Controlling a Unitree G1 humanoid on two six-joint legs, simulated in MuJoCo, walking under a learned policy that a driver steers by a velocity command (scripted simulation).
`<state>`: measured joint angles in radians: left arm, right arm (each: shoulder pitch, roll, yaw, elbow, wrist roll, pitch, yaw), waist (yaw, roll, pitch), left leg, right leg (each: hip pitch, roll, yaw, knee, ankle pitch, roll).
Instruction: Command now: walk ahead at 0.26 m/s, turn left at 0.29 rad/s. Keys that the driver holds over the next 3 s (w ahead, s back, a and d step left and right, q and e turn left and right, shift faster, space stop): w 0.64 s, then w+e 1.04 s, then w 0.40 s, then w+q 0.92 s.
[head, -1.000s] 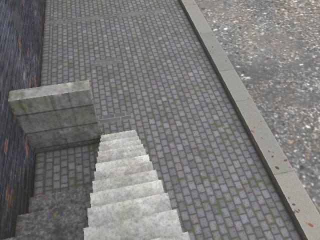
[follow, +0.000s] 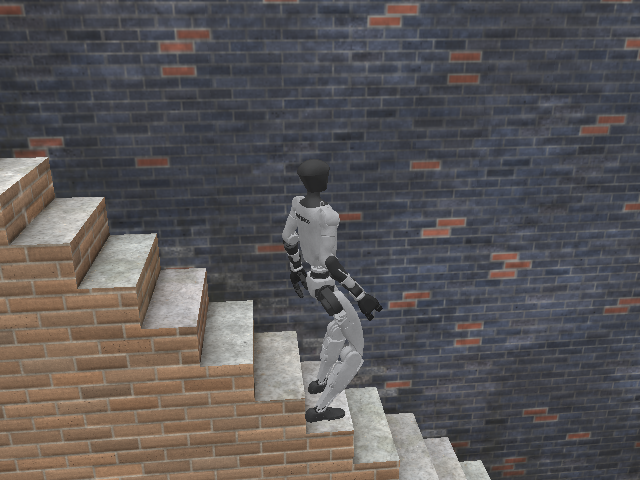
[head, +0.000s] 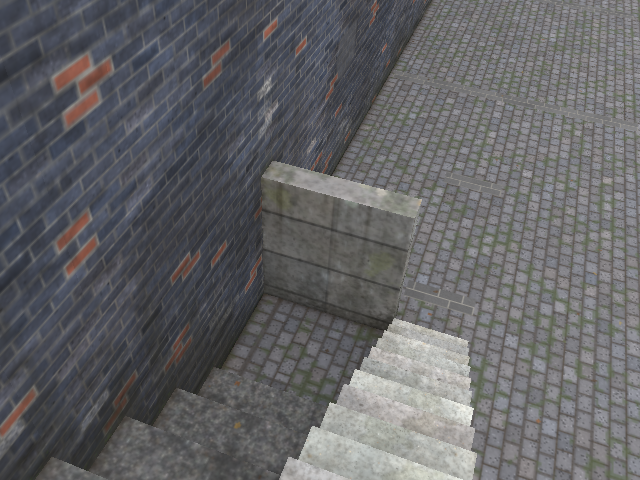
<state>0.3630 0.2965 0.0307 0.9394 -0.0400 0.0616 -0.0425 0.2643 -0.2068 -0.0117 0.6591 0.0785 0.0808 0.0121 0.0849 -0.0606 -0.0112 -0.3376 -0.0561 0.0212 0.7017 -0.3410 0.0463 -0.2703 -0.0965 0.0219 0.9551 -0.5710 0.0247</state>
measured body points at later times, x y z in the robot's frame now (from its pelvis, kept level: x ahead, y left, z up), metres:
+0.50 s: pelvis +0.13 +0.07 -0.03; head +0.11 +0.07 +0.42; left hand -0.01 +0.27 -0.18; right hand +0.24 -0.20 -0.16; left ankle +0.32 +0.22 -0.71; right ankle +0.01 -0.03 -0.71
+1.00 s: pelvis +0.29 +0.14 -0.18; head +0.28 +0.15 +0.27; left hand +0.38 +0.42 -0.31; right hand +0.19 -0.09 -0.32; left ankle +0.28 +0.24 -0.92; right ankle +0.46 -0.03 -0.83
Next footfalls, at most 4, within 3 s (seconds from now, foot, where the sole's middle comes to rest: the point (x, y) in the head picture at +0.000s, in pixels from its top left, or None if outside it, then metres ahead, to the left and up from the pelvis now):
0.20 right None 0.05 -0.03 -0.75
0.64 left None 0.32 0.24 -0.96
1.36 right None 0.49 -0.12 -1.16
1.78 left None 0.76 0.00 -1.37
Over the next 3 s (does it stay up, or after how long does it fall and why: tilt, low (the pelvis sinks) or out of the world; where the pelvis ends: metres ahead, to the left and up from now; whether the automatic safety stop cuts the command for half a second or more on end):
stays up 1.16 -0.20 -1.03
